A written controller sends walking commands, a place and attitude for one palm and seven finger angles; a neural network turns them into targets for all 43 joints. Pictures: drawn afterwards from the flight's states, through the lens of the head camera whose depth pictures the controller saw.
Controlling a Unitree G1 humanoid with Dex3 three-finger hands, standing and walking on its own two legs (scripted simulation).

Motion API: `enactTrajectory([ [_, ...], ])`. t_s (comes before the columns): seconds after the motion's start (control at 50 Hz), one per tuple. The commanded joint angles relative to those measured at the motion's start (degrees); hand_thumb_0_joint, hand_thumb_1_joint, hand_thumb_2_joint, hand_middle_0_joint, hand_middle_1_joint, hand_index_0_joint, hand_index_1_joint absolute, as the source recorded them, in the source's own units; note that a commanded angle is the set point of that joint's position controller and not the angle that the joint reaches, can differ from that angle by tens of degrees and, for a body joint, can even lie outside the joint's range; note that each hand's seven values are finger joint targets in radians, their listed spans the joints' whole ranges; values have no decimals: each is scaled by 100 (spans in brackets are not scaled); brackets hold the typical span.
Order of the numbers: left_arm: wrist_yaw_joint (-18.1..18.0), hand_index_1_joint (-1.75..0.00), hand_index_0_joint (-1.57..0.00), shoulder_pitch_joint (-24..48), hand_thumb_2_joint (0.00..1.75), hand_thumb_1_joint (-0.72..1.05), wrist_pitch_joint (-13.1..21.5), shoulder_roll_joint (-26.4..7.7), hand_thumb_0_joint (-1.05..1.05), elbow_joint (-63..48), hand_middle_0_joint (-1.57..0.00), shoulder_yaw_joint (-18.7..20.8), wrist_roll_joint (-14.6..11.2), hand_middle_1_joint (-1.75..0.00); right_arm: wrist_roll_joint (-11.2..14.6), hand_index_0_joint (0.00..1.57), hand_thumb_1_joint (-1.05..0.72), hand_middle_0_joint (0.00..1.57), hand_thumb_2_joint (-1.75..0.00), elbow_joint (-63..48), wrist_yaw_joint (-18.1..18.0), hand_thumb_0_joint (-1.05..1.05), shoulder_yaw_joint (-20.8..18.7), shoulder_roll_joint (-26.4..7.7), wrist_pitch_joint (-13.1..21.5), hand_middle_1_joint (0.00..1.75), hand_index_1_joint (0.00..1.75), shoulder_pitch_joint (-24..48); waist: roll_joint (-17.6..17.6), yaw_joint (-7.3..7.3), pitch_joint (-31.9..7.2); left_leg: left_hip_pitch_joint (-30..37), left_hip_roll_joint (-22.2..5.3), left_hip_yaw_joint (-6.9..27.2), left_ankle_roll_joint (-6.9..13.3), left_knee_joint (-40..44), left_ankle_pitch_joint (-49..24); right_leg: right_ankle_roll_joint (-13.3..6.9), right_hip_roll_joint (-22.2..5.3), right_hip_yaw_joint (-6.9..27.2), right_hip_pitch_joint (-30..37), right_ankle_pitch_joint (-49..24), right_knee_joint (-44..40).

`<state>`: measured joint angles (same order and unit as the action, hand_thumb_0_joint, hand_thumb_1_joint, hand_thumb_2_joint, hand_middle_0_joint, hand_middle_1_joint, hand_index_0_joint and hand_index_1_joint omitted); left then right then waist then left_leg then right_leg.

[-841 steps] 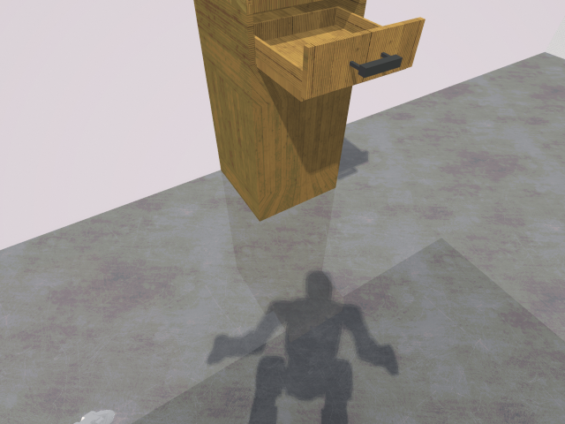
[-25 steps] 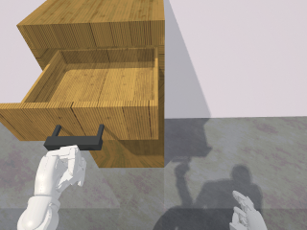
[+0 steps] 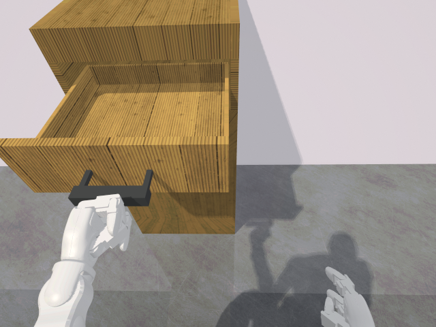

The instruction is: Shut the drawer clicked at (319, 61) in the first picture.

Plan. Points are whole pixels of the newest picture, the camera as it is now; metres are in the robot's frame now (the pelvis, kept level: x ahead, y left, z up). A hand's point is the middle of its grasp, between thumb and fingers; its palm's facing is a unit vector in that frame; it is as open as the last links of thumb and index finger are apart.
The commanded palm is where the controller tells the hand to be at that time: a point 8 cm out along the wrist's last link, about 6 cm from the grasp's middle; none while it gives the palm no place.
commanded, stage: push the drawer shut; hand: left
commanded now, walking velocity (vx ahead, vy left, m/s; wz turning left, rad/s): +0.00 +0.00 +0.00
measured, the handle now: (114, 185) +0.34 +0.21 +0.10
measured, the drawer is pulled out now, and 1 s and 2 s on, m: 0.28 0.14 0.04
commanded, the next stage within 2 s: none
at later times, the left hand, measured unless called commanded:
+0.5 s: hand (130, 198) +0.32 +0.17 +0.09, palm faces +0.02 -1.00 -0.04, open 3.2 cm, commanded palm +0.30 +0.23 +0.09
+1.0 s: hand (139, 164) +0.40 +0.18 +0.09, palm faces +0.02 -1.00 -0.02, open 3.1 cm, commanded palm +0.37 +0.23 +0.09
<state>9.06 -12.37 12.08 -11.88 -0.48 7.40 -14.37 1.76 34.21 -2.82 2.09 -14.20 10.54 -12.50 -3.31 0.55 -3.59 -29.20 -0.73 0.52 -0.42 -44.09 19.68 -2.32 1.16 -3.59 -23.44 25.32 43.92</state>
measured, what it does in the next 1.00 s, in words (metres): stands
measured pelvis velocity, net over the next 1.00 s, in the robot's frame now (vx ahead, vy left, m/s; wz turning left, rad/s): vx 0.00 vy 0.01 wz -0.03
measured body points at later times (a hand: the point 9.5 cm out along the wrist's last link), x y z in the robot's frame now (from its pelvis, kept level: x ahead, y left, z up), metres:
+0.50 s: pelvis -0.01 +0.00 +0.00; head +0.01 -0.01 +0.45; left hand +0.31 +0.23 +0.10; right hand +0.14 -0.24 -0.09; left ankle +0.03 +0.13 -0.71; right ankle -0.03 -0.09 -0.71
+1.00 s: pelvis +0.00 +0.01 +0.00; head +0.05 +0.00 +0.45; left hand +0.39 +0.23 +0.09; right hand +0.09 -0.25 -0.11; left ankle +0.03 +0.13 -0.71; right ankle -0.03 -0.09 -0.71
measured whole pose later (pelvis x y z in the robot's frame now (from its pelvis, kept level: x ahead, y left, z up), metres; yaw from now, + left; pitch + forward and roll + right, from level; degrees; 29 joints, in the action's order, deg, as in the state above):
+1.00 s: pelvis +0.00 +0.01 +0.00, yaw -2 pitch +8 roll -1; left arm 7.5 20.9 13.6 -15.5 33.3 13.3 -11.1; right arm 1.9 36.9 -1.6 0.9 -15.0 4.0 -17.3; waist -2.0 3.5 -3.6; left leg -31.6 -1.2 -1.4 0.6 -42.7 19.1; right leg -1.4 1.5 -1.6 -26.2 23.5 41.8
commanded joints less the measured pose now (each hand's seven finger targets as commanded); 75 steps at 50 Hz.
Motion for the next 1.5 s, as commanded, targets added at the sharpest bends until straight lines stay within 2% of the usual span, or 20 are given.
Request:
enactTrajectory([
  [0.0, -129, -160, -140, 1123, 90, 90, 369, -756, 0, -1103, -140, 510, -41, -160, 29, 20, -90, 20, -90, -897, -30, 0, -263, -643, 267, 30, 30, 471, 216, -18, -1106, 1032, 97, 17, 200, 521, -1063, 219, -86, 214, -9, -1844, -801],
  [0.16, -181, -160, -140, 2190, 90, 90, 417, -936, 0, -679, -140, 525, 9, -160, 49, 20, -90, 20, -90, -735, -56, 0, -258, -703, 201, 30, 30, 501, 322, 139, -801, 940, 81, 24, 212, 587, -689, 234, -66, 289, -201, -1368, -978],
  [0.22, -184, -160, -140, 2474, 90, 90, 429, -878, 0, -477, -140, 502, 0, -160, 60, 20, -90, 20, -90, -713, -58, 0, -268, -692, 203, 30, 30, 500, 136, 94, -1008, 1037, 100, 30, 193, 639, -653, 208, -63, 297, -157, -1294, -970],
  [0.26, -224, -160, -140, 2743, 90, 90, 422, -989, 0, -260, -140, 559, 17, -160, 67, 20, -90, 20, -90, -651, -77, 0, -274, -722, 182, 30, 30, 465, 345, 158, -972, 999, 84, 31, 212, 627, -585, 235, -59, 319, -182, -1207, -1026],
  [0.38, -223, -160, -140, 3379, 90, 90, 418, -1055, 0, 284, -140, 604, 36, -160, 82, 20, -90, 20, -90, -578, -91, 0, -278, -736, 110, 30, 30, 425, 228, 154, -1134, 1029, 99, 0, 213, 664, -572, 231, -70, 373, -121, -1210, -1057],
  [0.46, -228, -160, -140, 4001, 90, 90, 393, -1247, 0, 837, -140, 678, 63, -160, 99, 20, -90, 20, -90, -486, -110, 0, -264, -785, 35, 30, 30, 350, 438, 251, -932, 882, 81, 17, 223, 670, -373, 256, -62, 412, -226, -971, -1148],
  [0.58, -216, -160, -140, 4333, 90, 90, 389, -1327, 0, 1396, -140, 815, 96, -160, 84, 20, -90, 20, -90, -472, -79, 0, -282, -791, -85, 30, 30, 160, 296, 167, -1314, 964, 99, 0, 222, 656, -705, 225, -63, 392, -28, -1449, -1039],
  [0.72, -191, -160, -140, 4958, 90, 90, 438, -1384, 0, 1847, -140, 831, 161, -160, 77, 20, -90, 20, -90, -457, -30, 0, -330, -817, -218, 30, 30, -90, 290, 222, -1477, 1043, 83, 8, 216, 611, -995, 197, -8, 313, -84, -1810, -903],
  [0.74, -176, -160, -140, 5043, 90, 90, 442, -1231, 0, 1867, -140, 685, 165, -160, 78, 20, -90, 20, -90, -467, -14, 0, -329, -807, -224, 30, 30, -114, 223, 249, -1499, 1072, 94, -6, 215, 593, -1045, 202, -10, 309, -103, -1897, -887],
  [0.78, -194, -160, -140, 5102, 90, 90, 436, -1446, 0, 2086, -140, 882, 195, -160, 64, 20, -90, 20, -90, -435, 1, 0, -340, -851, -286, 30, 30, -232, 409, 251, -1553, 982, 85, 5, 229, 555, -1179, 207, 2, 316, -39, -2063, -842],
  [0.82, -192, -160, -140, 5064, 90, 90, 458, -1524, 0, 2061, -140, 1003, 200, -160, 50, 20, -90, 20, -90, -459, 29, 0, -376, -845, -323, 30, 30, -284, 301, 179, -1769, 1054, 96, -33, 225, 530, -1360, 205, 0, 332, 78, -2300, -794],
  [0.96, -189, -160, -140, 5377, 90, 90, 498, -1494, 0, 2225, -140, 922, 269, -160, 48, 20, -90, 20, -90, -443, 77, 0, -398, -861, -473, 30, 30, -440, 272, 292, -1623, 1042, 55, -28, 235, 465, -1552, 188, 55, 289, -79, -2445, -745],
  [1.02, -207, -160, -140, 5410, 90, 90, 505, -1462, 0, 2242, -140, 943, 266, -160, 40, 20, -90, 20, -90, -446, 92, 0, -416, -856, -515, 30, 30, -499, 159, 283, -1816, 1167, 50, -19, 221, 442, -1744, 176, 59, 263, -73, -2568, -693],
  [1.06, -223, -160, -140, 5560, 90, 90, 500, -1716, 0, 2386, -140, 1151, 280, -160, 19, 20, -90, 20, -90, -383, 87, 0, -425, -899, -560, 30, 30, -582, 359, 301, -1803, 1090, 41, -16, 240, 385, -1812, 187, 70, 273, -43, -2685, -671],
  [1.08, -227, -160, -140, 5626, 90, 90, 524, -1841, 0, 2302, -140, 1228, 305, -160, 25, 20, -90, 20, -90, -405, 89, 0, -432, -895, -587, 30, 30, -568, 155, 262, -1948, 1110, 49, -23, 228, 399, -1825, 182, 56, 304, 3, -2691, -647],
  [1.1, -212, -160, -140, 5639, 90, 90, 530, -1624, 0, 2285, -140, 1077, 292, -160, 24, 20, -90, 20, -90, -431, 102, 0, -423, -853, -590, 30, 30, -553, 109, 287, -1920, 1193, 56, -28, 228, 404, -1873, 176, 66, 281, -32, -2727, -648],
  [1.12, -211, -160, -140, 5598, 90, 90, 539, -1713, 0, 2332, -140, 1169, 293, -160, 22, 20, -90, 20, -90, -417, 102, 0, -432, -868, -603, 30, 30, -574, 129, 255, -2002, 1198, 43, -15, 214, 398, -1901, 169, 65, 273, -6, -2709, -638],
  [1.34, -182, -160, -140, 6859, 90, 90, 652, -1942, 0, 3083, -140, 1202, 348, -160, 25, 20, -90, 20, -90, -281, 67, 0, -377, -896, -740, 30, 30, -673, 144, 492, -1695, 926, 41, 29, 230, 357, -1300, 169, 94, 307, -407, -2085, -695],
  [1.4, -193, -160, -140, 7281, 90, 90, 730, -1776, 0, 3291, -140, 1001, 411, -160, 23, 20, -90, 20, -90, -246, 68, 0, -377, -885, -744, 30, 30, -708, -48, 569, -1772, 1037, 34, 64, 224, 334, -1163, 160, 105, 292, -644, -1824, -676],
  [1.48, -224, -160, -140, 7866, 90, 90, 839, -1921, 0, 3870, -140, 1029, 496, -160, 5, 20, -90, 20, -90, -131, 77, 0, -369, -930, -744, 30, 30, -841, -1, 668, -1786, 943, 21, 139, 229, 284, -865, 159, 129, 291, -928, -1428, -654],
])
